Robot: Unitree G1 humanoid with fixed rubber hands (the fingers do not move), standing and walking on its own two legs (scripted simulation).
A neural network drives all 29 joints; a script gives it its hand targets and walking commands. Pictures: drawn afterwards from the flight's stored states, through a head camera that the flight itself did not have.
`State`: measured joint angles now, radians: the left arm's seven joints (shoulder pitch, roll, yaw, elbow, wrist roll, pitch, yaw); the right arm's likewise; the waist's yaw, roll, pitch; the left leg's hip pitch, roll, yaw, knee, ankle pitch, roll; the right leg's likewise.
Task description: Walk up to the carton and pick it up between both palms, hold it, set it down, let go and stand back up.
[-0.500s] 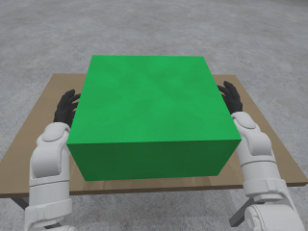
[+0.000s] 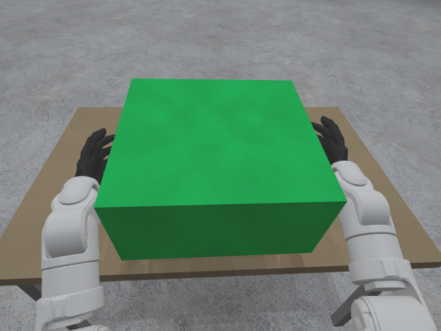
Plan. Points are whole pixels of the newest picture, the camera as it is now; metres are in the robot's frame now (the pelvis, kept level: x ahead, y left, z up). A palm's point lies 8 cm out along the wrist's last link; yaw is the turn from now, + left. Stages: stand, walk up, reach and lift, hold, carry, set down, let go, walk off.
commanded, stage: hold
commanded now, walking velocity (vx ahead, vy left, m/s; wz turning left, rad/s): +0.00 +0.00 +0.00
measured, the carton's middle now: (216, 160) +0.37 +0.01 +0.15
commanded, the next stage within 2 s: none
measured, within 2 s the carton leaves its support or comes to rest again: neither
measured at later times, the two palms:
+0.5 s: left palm (91, 175) +0.32 +0.21 +0.16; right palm (334, 162) +0.35 -0.20 +0.17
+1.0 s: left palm (91, 173) +0.33 +0.21 +0.16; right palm (332, 158) +0.36 -0.20 +0.17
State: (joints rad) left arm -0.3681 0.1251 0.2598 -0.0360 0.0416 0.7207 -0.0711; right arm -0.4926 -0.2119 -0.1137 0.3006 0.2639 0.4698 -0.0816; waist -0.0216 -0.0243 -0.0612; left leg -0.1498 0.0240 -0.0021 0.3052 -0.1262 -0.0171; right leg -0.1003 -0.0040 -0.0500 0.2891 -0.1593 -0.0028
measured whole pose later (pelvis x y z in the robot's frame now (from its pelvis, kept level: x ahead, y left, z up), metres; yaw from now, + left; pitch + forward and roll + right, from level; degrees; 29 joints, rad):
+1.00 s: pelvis +0.00 +0.00 +0.00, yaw +0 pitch -1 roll +0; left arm -0.41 0.13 0.27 0.00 0.04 0.72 -0.07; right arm -0.53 -0.21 -0.12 0.35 0.25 0.46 -0.07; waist -0.02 -0.03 -0.08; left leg -0.17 0.03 0.00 0.30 -0.12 -0.02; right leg -0.12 0.00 -0.05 0.29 -0.15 -0.01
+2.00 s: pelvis +0.00 +0.00 +0.00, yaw +0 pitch -1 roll +0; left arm -0.41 0.13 0.27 0.00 0.04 0.72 -0.07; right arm -0.52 -0.21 -0.12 0.33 0.25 0.48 -0.08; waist -0.02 -0.03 -0.08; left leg -0.17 0.02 0.00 0.30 -0.12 -0.02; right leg -0.13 -0.01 -0.05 0.29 -0.15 0.00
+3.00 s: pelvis +0.00 +0.00 +0.00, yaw +0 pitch -1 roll +0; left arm -0.41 0.13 0.27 0.01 0.05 0.73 -0.07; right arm -0.54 -0.21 -0.12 0.35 0.26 0.48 -0.07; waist -0.03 -0.03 -0.08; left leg -0.17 0.02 0.00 0.30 -0.12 -0.02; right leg -0.12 0.00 -0.05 0.29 -0.15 0.00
